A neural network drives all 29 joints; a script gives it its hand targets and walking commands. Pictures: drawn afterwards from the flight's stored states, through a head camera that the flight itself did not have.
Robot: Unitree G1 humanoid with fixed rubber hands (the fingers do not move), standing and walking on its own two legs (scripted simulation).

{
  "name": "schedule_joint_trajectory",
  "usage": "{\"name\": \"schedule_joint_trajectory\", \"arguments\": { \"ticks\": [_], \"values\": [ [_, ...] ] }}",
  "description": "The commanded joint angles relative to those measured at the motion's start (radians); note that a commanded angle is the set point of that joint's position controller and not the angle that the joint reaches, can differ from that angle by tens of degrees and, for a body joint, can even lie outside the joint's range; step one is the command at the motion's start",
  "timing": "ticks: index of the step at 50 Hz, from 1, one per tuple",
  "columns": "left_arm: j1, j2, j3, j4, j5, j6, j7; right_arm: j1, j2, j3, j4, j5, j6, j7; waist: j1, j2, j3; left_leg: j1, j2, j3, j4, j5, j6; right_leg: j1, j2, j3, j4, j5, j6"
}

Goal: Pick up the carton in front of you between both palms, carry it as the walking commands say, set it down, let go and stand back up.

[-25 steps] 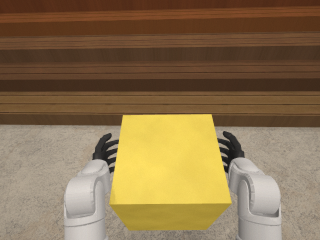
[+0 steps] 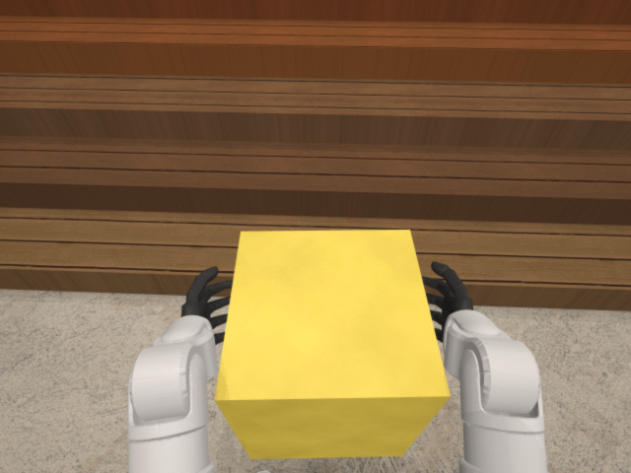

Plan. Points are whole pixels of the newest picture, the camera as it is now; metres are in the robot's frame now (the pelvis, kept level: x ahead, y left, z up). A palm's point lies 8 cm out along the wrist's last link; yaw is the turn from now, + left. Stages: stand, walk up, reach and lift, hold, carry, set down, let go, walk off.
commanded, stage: carry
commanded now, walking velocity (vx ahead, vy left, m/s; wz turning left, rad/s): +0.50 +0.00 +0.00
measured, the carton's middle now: (326, 350) +0.27 +0.00 +0.00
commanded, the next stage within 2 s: none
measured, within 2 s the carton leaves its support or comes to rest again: neither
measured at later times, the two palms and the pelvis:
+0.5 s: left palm (243, 110) +0.63 +0.13 +0.14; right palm (418, 106) +0.65 -0.17 +0.13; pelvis +0.34 -0.03 +0.00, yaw +3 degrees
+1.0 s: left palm (262, 11) +1.04 +0.13 +0.15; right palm (389, 11) +1.03 -0.17 +0.16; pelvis +0.64 -0.01 +0.01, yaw +1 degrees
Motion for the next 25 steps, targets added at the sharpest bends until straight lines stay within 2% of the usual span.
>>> {"name": "schedule_joint_trajectory", "arguments": {
  "ticks": [1, 2, 3, 4, 5, 9, 13, 18, 20, 21, 22, 23, 24, 25],
  "values": [
    [-0.458, -0.92, -0.753, -0.097, -0.415, -0.006, -0.285, -0.387, 0.977, 0.702, -0.06, 0.411, -0.013, 0.255, -0.021, 0.194, -0.379, 0.749, 0.382, -0.664, -0.31, 0.079, 0.128, -0.577, 0.039, 0.104, 0.499, 0.047, -0.032],
    [-0.456, -0.95, -0.756, -0.09, -0.414, -0.018, -0.283, -0.408, 1.0, 0.712, -0.073, 0.421, -0.022, 0.258, -0.016, 0.086, -0.355, 0.671, 0.36, -0.56, -0.305, 0.164, 0.086, -0.56, 0.0, 0.111, 0.426, 0.103, -0.041],
    [-0.445, -0.972, -0.754, -0.083, -0.411, -0.029, -0.28, -0.423, 1.016, 0.724, -0.089, 0.431, -0.029, 0.26, -0.012, 0.054, -0.34, 0.615, 0.342, -0.491, -0.321, 0.197, 0.056, -0.541, -0.024, 0.113, 0.338, 0.142, -0.042],
    [-0.429, -0.987, -0.757, -0.075, -0.404, -0.039, -0.275, -0.427, 1.022, 0.733, -0.097, 0.441, -0.034, 0.263, -0.007, 0.074, -0.34, 0.583, 0.324, -0.429, -0.338, 0.174, 0.027, -0.508, -0.028, 0.1, 0.267, 0.171, -0.037],
    [-0.403, -0.996, -0.76, -0.069, -0.396, -0.048, -0.27, -0.415, 1.021, 0.739, -0.103, 0.447, -0.039, 0.267, -0.004, 0.104, -0.343, 0.569, 0.309, -0.389, -0.352, 0.168, 0.017, -0.489, -0.02, 0.078, 0.213, 0.189, -0.033],
    [-0.329, -0.995, -0.771, -0.059, -0.361, -0.076, -0.248, -0.355, 0.977, 0.736, -0.107, 0.451, -0.046, 0.287, -0.008, 0.16, -0.292, 0.587, 0.271, -0.272, -0.382, 0.2, 0.017, -0.541, 0.006, -0.003, 0.003, 0.242, -0.005],
    [-0.372, -0.946, -0.789, -0.127, -0.376, -0.068, -0.235, -0.353, 0.911, 0.722, -0.137, 0.448, -0.04, 0.289, -0.01, 0.182, -0.193, 0.577, 0.226, -0.18, -0.389, 0.252, 0.007, -0.557, 0.018, -0.061, -0.199, 0.365, 0.007],
    [-0.533, -0.79, -0.78, -0.22, -0.43, -0.008, -0.222, -0.469, 0.767, 0.69, -0.204, 0.439, 0.004, 0.247, -0.018, 0.192, -0.107, 0.562, 0.219, -0.126, -0.343, 0.342, 0.003, -0.477, 0.042, -0.108, -0.336, 0.438, -0.039],
    [-0.605, -0.715, -0.754, -0.209, -0.442, 0.023, -0.213, -0.556, 0.69, 0.671, -0.202, 0.435, 0.032, 0.226, -0.006, 0.202, -0.153, 0.545, 0.209, -0.085, -0.197, 0.494, -0.021, -0.32, 0.081, -0.14, -0.357, 0.408, -0.061],
    [-0.629, -0.68, -0.736, -0.186, -0.441, 0.038, -0.209, -0.597, 0.65, 0.662, -0.193, 0.435, 0.049, 0.215, 0.017, 0.17, -0.215, 0.499, 0.171, -0.038, -0.035, 0.533, -0.044, -0.155, 0.133, -0.185, -0.39, 0.359, -0.065],
    [-0.671, -0.647, -0.715, -0.159, -0.437, 0.053, -0.204, -0.651, 0.615, 0.654, -0.178, 0.434, 0.066, 0.205, 0.052, 0.099, -0.302, 0.371, 0.14, -0.036, 0.179, 0.406, -0.067, 0.059, 0.091, -0.123, -0.379, 0.297, -0.065],
    [-0.723, -0.594, -0.683, -0.122, -0.431, 0.066, -0.201, -0.728, 0.61, 0.656, -0.167, 0.453, 0.088, 0.196, 0.062, -0.12, -0.402, 0.129, 0.049, -0.058, 0.489, 0.129, -0.105, 0.255, -0.178, 0.316, -0.454, 0.146, -0.179],
    [-0.761, -0.592, -0.668, -0.076, -0.444, 0.077, -0.198, -0.792, 0.612, 0.647, -0.149, 0.467, 0.104, 0.189, 0.083, -0.307, -0.422, -0.127, -0.073, -0.149, 0.711, -0.349, -0.11, 0.36, -0.303, 0.644, -0.591, 0.171, -0.293],
    [-0.817, -0.616, -0.662, -0.078, -0.471, 0.089, -0.195, -0.857, 0.632, 0.63, -0.114, 0.471, 0.112, 0.184, 0.073, -0.225, -0.4, -0.197, -0.006, -0.268, 0.83, -0.358, -0.071, 0.333, -0.294, 0.582, -0.576, 0.251, -0.279]
  ]
}}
